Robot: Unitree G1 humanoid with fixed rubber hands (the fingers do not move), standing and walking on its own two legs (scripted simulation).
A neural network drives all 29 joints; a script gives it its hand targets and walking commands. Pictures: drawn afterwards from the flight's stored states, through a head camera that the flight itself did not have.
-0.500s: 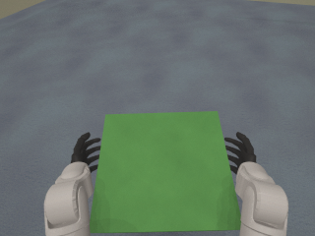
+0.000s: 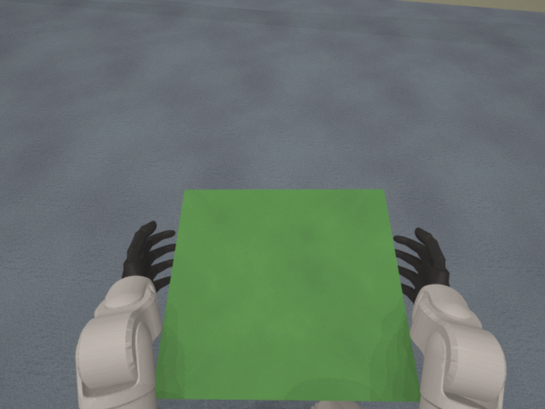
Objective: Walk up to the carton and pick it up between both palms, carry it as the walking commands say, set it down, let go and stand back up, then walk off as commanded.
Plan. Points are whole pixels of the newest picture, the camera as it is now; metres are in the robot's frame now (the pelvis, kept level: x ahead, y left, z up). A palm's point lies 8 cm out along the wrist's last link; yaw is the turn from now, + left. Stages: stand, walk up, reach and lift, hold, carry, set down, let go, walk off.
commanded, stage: carry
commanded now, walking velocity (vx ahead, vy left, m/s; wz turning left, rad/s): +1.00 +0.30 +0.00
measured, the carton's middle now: (283, 296) +0.27 -0.02 +0.01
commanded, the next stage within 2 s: none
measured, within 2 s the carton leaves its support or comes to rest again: neither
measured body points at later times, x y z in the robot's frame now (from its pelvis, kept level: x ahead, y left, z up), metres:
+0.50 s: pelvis +0.44 +0.15 -0.02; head +0.44 +0.12 +0.43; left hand +0.67 +0.34 +0.09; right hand +0.71 -0.02 +0.07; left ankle +0.58 +0.30 -0.74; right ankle +0.26 -0.06 -0.74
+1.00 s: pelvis +0.86 +0.27 -0.02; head +0.86 +0.26 +0.43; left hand +1.10 +0.48 +0.08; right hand +1.14 +0.12 +0.07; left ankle +0.66 +0.33 -0.63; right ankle +0.95 +0.20 -0.75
